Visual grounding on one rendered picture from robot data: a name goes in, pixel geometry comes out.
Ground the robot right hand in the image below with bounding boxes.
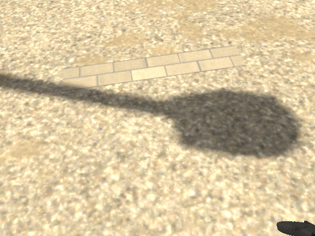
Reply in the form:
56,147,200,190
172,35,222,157
277,220,315,236

